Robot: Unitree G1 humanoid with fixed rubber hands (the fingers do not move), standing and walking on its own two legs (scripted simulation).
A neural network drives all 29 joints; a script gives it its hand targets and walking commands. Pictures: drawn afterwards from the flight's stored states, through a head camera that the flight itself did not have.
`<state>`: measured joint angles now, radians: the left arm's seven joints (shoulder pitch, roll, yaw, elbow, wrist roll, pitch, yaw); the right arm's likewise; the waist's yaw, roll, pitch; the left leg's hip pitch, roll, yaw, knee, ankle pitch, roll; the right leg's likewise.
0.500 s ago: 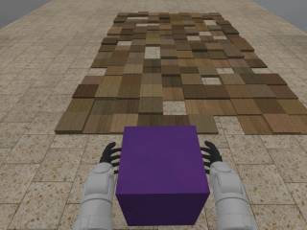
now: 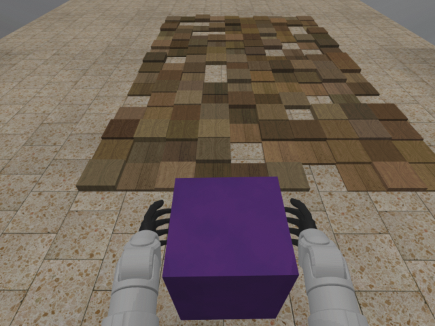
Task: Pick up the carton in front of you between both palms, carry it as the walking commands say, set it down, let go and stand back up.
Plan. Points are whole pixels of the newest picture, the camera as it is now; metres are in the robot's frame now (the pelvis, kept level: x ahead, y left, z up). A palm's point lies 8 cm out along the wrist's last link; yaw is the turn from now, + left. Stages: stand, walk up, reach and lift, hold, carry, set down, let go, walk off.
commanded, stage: reach and lift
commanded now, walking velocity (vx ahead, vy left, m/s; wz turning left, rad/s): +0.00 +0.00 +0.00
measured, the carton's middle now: (227, 251) +0.30 +0.00 -0.05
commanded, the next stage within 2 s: hold in 0.28 s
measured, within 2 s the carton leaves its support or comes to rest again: neither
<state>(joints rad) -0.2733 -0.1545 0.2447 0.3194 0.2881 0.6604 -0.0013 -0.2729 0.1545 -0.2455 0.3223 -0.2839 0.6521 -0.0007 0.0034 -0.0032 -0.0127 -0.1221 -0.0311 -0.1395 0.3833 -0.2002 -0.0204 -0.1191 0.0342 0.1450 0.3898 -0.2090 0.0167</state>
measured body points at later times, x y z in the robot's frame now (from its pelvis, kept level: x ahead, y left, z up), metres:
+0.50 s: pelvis +0.00 +0.00 +0.00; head -0.05 +0.00 +0.45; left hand +0.30 +0.15 +0.04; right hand +0.30 -0.15 +0.05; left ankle +0.01 +0.14 -0.74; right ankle +0.01 -0.13 -0.74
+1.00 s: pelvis -0.01 +0.00 +0.00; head -0.05 +0.00 +0.45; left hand +0.30 +0.15 +0.04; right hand +0.30 -0.15 +0.04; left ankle +0.01 +0.13 -0.74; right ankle +0.01 -0.13 -0.74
